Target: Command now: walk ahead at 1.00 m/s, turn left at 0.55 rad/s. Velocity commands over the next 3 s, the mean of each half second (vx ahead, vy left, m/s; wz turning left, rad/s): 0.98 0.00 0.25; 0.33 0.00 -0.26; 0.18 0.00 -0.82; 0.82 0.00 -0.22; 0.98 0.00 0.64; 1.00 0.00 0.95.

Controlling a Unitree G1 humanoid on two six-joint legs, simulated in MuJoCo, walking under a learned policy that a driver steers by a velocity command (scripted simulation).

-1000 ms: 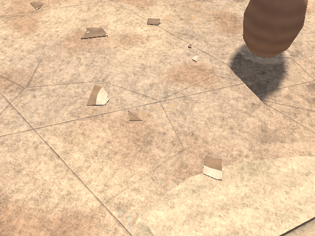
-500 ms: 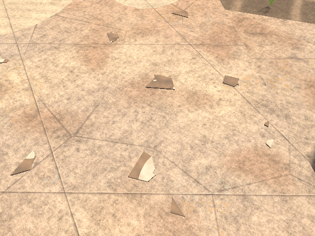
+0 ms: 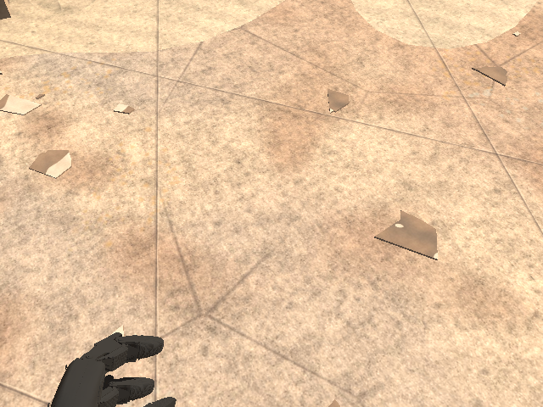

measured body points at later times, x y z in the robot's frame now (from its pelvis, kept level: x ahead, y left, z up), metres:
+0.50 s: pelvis +0.47 -0.06 +0.00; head +0.50 -0.06 +0.45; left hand +0.34 +0.18 -0.13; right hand +0.75 -0.23 -0.06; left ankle +0.67 +0.09 -0.68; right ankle +0.33 -0.17 -0.73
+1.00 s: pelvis +0.75 -0.04 +0.00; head +0.78 -0.05 +0.45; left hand +0.89 +0.21 -0.12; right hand +0.81 -0.31 -0.14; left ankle +0.75 +0.06 -0.73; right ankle +0.85 -0.14 -0.71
